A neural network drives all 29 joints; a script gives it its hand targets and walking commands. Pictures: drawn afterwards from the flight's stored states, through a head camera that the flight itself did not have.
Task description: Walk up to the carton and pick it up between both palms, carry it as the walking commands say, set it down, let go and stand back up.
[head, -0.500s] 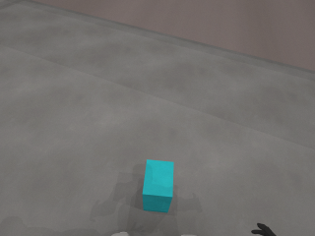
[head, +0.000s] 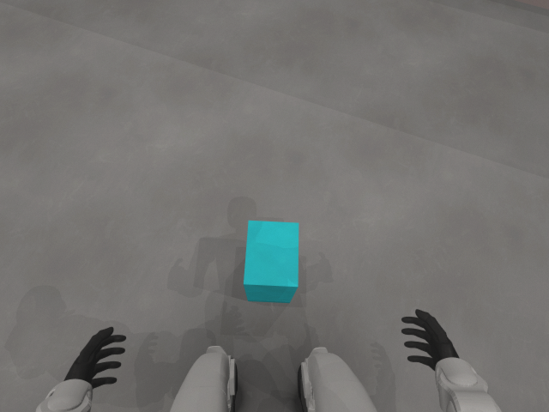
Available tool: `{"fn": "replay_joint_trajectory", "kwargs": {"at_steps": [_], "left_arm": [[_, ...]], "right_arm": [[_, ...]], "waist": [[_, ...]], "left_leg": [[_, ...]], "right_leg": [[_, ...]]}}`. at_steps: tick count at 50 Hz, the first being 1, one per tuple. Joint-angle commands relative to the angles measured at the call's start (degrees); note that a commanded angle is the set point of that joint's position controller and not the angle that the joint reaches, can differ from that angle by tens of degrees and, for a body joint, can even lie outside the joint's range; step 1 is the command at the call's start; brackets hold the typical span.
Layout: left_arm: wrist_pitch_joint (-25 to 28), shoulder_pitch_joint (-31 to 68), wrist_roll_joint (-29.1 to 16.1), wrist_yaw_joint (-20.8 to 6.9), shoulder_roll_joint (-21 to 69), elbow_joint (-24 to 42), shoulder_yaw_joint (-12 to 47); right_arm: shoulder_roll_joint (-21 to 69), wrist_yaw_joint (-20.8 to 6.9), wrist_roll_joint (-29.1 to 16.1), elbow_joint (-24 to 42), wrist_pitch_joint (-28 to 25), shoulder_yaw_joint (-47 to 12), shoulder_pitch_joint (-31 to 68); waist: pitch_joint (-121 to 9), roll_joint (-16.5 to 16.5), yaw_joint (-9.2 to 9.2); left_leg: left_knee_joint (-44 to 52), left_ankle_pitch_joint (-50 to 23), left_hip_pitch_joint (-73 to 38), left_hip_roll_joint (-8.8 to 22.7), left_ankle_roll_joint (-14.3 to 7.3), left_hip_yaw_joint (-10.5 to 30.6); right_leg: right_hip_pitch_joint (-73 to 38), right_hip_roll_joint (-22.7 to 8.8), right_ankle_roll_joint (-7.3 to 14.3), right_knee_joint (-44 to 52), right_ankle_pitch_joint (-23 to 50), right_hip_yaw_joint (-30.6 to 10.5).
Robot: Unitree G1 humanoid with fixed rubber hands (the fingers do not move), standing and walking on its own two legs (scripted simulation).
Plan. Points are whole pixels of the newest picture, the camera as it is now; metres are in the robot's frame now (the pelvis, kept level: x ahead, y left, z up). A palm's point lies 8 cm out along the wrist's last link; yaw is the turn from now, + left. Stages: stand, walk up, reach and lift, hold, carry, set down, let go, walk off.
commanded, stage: reach and lift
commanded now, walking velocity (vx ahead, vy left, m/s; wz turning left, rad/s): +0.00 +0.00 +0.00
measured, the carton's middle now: (271, 265) +0.44 -0.02 -0.59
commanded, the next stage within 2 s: none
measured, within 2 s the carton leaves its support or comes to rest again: neither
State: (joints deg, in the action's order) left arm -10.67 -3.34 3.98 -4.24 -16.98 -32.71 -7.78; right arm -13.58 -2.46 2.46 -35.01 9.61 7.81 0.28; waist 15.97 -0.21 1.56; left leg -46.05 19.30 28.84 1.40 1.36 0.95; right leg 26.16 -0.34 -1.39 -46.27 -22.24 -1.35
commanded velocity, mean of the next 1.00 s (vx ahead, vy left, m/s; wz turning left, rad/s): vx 0.00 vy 0.00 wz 0.00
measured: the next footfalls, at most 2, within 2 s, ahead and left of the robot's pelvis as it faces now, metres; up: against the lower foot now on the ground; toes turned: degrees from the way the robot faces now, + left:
none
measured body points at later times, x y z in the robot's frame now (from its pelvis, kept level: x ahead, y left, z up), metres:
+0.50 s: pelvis +0.01 +0.01 -0.04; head +0.18 +0.01 +0.37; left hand +0.29 +0.23 -0.17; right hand +0.26 -0.23 -0.17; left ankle +0.05 +0.14 -0.70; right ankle +0.02 -0.13 -0.70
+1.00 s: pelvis -0.06 +0.01 -0.09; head +0.23 +0.03 +0.26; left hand +0.44 +0.18 -0.21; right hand +0.40 -0.18 -0.20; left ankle +0.05 +0.14 -0.70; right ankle +0.02 -0.13 -0.70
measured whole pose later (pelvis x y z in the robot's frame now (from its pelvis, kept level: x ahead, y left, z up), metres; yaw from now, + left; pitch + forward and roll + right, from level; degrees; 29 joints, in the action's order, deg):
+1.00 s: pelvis -0.06 +0.01 -0.09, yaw +0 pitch +33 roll -3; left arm -13.0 56.2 1.8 4.7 -12.6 -44.8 -9.8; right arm -5.9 5.8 -2.0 -41.3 11.6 16.9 52.1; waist 7.4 -0.9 2.9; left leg -65.9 17.6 80.9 -1.2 1.4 5.2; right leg 77.2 0.4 -3.2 -65.5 -21.1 -1.4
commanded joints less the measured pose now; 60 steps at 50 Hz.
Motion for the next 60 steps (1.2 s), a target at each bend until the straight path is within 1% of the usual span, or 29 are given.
{"fn": "replay_joint_trajectory", "kwargs": {"at_steps": [1, 4, 6, 8, 12, 14, 16, 17, 19, 20, 21, 23, 27, 28, 30, 31, 35, 38, 41, 44, 45, 49, 51, 53, 54, 55, 57, 59, 60], "left_arm": [[3.62, 5.0, -1.49, 1.28, -12.1, 9.46, -5.92], [3.99, 4.98, -2.53, 1.69, -12.04, 10.75, -5.62], [3.37, 3.48, -3.23, 1.71, -10.37, 8.67, -4.49], [3.29, 4.0, -3.41, 1.78, -9.2, 8.44, -3.85], [3.97, 4.48, -2.92, 1.75, -6.26, 5.52, -2.42], [4.37, 7.3, -3.28, 1.76, -4.3, 5.35, -1.36], [5.06, 11.01, -2.73, 2.38, -3.25, 5.1, -1.61], [5.5, 14.24, -3.14, 2.4, -2.63, 5.01, -1.46], [6.07, 17.65, -3.63, 2.57, -2.53, 4.6, -1.75], [6.29, 20.26, -3.2, 2.87, -2.65, 4.2, -1.85], [6.04, 22.23, -3.09, 3.25, -3.02, 3.86, -2.08], [5.73, 27.84, -3.39, 3.76, -3.27, 4.67, -1.97], [3.47, 36.97, -2.96, 5.46, -3.83, 5.67, -1.99], [2.75, 39.98, -3.4, 6.04, -4.19, 5.91, -1.64], [1.4, 46.19, -3.35, 6.91, -4.47, 6.93, -1.95], [0.58, 48.28, -3.6, 7.41, -3.98, 6.65, -1.9], [-2.42, 57.37, -3.59, 8.55, -3.79, 4.82, -2.26], [-3.04, 63.96, -3.04, 8.79, -3.13, 2.92, -2.85], [-2.03, 71.57, -2.71, 8.62, -2.74, 1.78, -2.49], [-0.64, 76.28, -2.26, 8.89, -1.64, -0.53, -2.49], [-0.18, 78.11, -1.58, 9.05, -2.23, -0.81, -3.05], [1.76, 81.7, -1.87, 9.75, 0.99, -5.21, -2.27], [3.03, 79.87, -1.47, 10.24, 2.43, -5.66, -2.99], [4.27, 77.98, -0.82, 10.56, 3.02, -4.45, -3.56], [4.71, 76.44, -0.45, 10.66, 3.83, -2.51, -3.79], [5.2, 76.74, 0.7, 10.76, 2.88, -1.92, -4.84], [5.61, 74.9, 1.49, 10.62, 3.66, 1.46, -4.96], [5.6, 74.15, 2.03, 10.41, 3.47, 4.29, -5.17], [5.7, 75.25, 2.13, 10.3, 3.17, 4.54, -5.5]], "right_arm": [[-10.56, 2.95, -1.27, 9.15, -2.41, 3.8, 3.54], [-10.28, 3.87, -2.61, 10.69, -2.68, 3.41, 2.94], [-9.11, 4.44, -3.74, 9.78, -2.4, 2.52, 0.98], [-8.67, 4.77, -3.89, 9.44, -2.44, 2.78, -0.04], [-5.93, 4.97, -3.91, 6.11, -3.26, 2.21, -1.8], [-5.38, 4.77, -3.48, 5.36, -3.82, 2.81, -0.03], [-4.53, 4.46, -3.48, 5.04, -4.76, 3.29, 3.11], [-4.39, 4.45, -3.66, 5.77, -5.38, 3.38, 6.02], [-3.79, 4.41, -3.84, 7.71, -5.96, 3.43, 10.62], [-3.75, 4.34, -4.3, 8.33, -6.31, 3.79, 13.19], [-4.09, 4.34, -4.88, 9.47, -6.3, 3.58, 16.54], [-4.3, 4.51, -5.02, 10.73, -5.81, 4.32, 21.32], [-5.79, 4.8, -5.37, 12.52, -3.74, 5.41, 31.05], [-7.04, 5.0, -5.48, 12.58, -3.13, 5.87, 33.56], [-6.44, 5.27, -6.45, 13.58, -1.68, 5.49, 38.78], [-6.17, 5.54, -6.21, 12.35, -0.95, 5.83, 39.92], [-4.73, 5.9, -7.26, 9.12, 2.16, 5.38, 47.8], [-2.59, 6.26, -7.64, 6.04, 2.91, 5.28, 53.25], [-2.6, 6.89, -6.65, 4.58, 1.91, 7.45, 59.13], [-2.76, 8.02, -4.74, 4.2, 0.04, 10.15, 63.48], [-3.01, 8.45, -4.17, 4.25, -0.29, 10.7, 65.25], [-1.94, 9.64, -2.38, 4.26, -2.65, 12.43, 71.01], [-0.96, 10.19, -1.17, 4.64, -4.11, 13.21, 69.6], [0.43, 10.26, -1.13, 5.48, -5.09, 12.97, 66.76], [1.62, 10.36, -1.26, 7.02, -5.54, 12.26, 65.08], [2.24, 10.23, -1.26, 6.4, -5.64, 12.24, 63.83], [2.3, 10.13, -0.96, 9.02, -6.03, 12.53, 61.96], [2.88, 10.25, -1.48, 12.31, -6.09, 11.82, 61.47], [3.42, 10.14, -1.87, 11.8, -5.97, 11.01, 61.48]], "waist": [[-38.13, 0.15, -0.55], [-48.91, -2.88, -0.51], [-50.92, -3.89, -0.54], [-52.96, -5.44, 0.16], [-51.89, -5.39, 1.46], [-50.87, -4.53, 2.79], [-49.65, -4.39, 2.73], [-48.79, -4.17, 2.93], [-49.12, -0.98, 2.45], [-49.71, -1.88, 2.15], [-49.56, -1.25, 1.28], [-50.91, -0.08, 2.02], [-56.78, -0.43, 2.01], [-59.12, -1.51, 2.35], [-63.52, -2.0, 1.77], [-65.88, -2.07, 2.31], [-68.64, -3.12, 2.14], [-68.85, -4.1, 1.66], [-71.05, -5.66, 2.7], [-75.07, -5.76, 4.52], [-76.53, -6.07, 3.82], [-80.86, -5.54, 4.41], [-84.86, -4.42, 4.85], [-88.66, -4.29, 4.42], [-91.83, -3.8, 3.56], [-92.06, -4.15, 2.9], [-95.69, -4.61, 2.85], [-98.8, -4.92, 1.96], [-98.24, -4.43, 1.95]], "left_leg": [[-2.55, -20.99, -10.21, -4.16, -0.41, -3.51], [-7.03, -34.87, -12.62, -4.65, 0.11, -1.79], [-8.34, -40.54, -12.65, -5.04, 0.43, -0.84], [-9.44, -44.05, -11.19, -5.41, 0.83, -0.22], [-9.11, -43.23, -3.43, -5.76, 0.91, 0.52], [-8.33, -41.45, -1.69, -5.12, 0.75, 1.26], [-8.64, -39.81, 0.46, -4.7, 0.63, 1.48], [-8.75, -36.56, 2.94, -4.49, 0.39, 1.36], [-8.02, -30.95, 8.05, -4.67, -0.06, 0.71], [-7.86, -28.35, 8.5, -4.76, 0.07, 0.52], [-7.67, -25.51, 9.33, -4.77, -0.13, 0.59], [-7.64, -19.31, 11.5, -4.75, -0.29, 0.09], [-8.0, -13.27, 8.96, -4.97, -0.1, 0.05], [-8.36, -11.72, 7.37, -4.91, 0.19, 0.46], [-8.99, -9.92, 6.43, -5.02, 0.09, 0.05], [-9.05, -10.02, 5.3, -5.15, 0.08, -0.03], [-9.33, -5.73, 4.83, -4.98, -0.18, -0.29], [-9.86, -3.83, 7.28, -5.07, -0.49, -0.78], [-10.67, -3.32, 8.57, -5.06, -0.49, -0.69], [-12.42, -5.89, 7.87, -5.51, -0.51, -0.56], [-12.91, -7.05, 8.22, -5.68, -0.34, -0.9], [-14.92, -10.79, 8.01, -6.34, -0.28, -0.38], [-16.3, -16.83, 7.82, -6.89, 0.01, -0.65], [-17.64, -24.85, 5.35, -7.21, 0.0, -0.33], [-18.17, -29.32, 3.16, -7.5, -0.02, -0.37], [-18.74, -31.13, 3.47, -7.34, 0.04, -0.17], [-19.59, -36.2, 0.84, -7.41, 0.36, 0.08], [-20.7, -42.85, -2.48, -7.44, 0.43, 0.58], [-21.59, -42.87, -1.76, -7.26, 0.34, 0.7]], "right_leg": [[1.67, 3.47, -1.07, 1.54, 16.96, 4.43], [4.11, 3.5, -0.91, -2.17, 28.41, 4.09], [7.05, 3.7, -0.68, -2.8, 32.97, 3.78], [9.5, 3.67, -0.36, -3.5, 36.6, 3.34], [12.4, 3.45, 0.02, -3.97, 38.85, 2.78], [14.83, 3.65, 0.25, -3.35, 35.8, 3.13], [18.89, 3.52, 0.21, -3.3, 32.92, 3.3], [19.55, 3.3, 0.31, -3.47, 31.14, 3.2], [17.17, 2.93, 0.02, -3.82, 30.01, 2.85], [17.78, 3.01, -0.12, -4.25, 28.09, 3.35], [18.65, 3.0, -0.35, -4.11, 25.22, 3.29], [19.06, 3.08, -0.78, -4.7, 20.69, 3.78], [21.33, 3.6, -1.04, -5.34, 14.26, 4.6], [22.04, 3.71, -1.0, -5.97, 12.51, 5.12], [22.51, 3.69, -1.11, -6.47, 10.38, 5.07], [22.33, 3.8, -1.01, -6.59, 10.38, 5.28], [25.55, 3.8, -0.91, -7.24, 5.82, 6.04], [27.59, 3.91, -0.88, -7.98, 3.72, 5.86], [30.1, 4.23, -0.88, -9.05, 3.04, 6.11], [31.77, 4.98, -1.07, -10.38, 5.22, 6.89], [32.02, 5.18, -1.23, -10.78, 6.02, 6.73], [34.36, 6.07, -1.19, -12.64, 8.27, 7.28], [33.09, 6.54, -1.37, -13.84, 14.17, 7.62], [32.82, 7.08, -1.3, -15.25, 20.67, 7.84], [31.53, 7.32, -1.47, -15.22, 23.88, 7.64], [33.24, 7.29, -1.55, -15.98, 24.93, 7.45], [32.48, 7.63, -1.49, -16.53, 28.39, 7.65], [32.43, 7.92, -1.54, -16.67, 31.94, 7.43], [33.3, 7.89, -1.59, -17.27, 31.92, 7.26]]}}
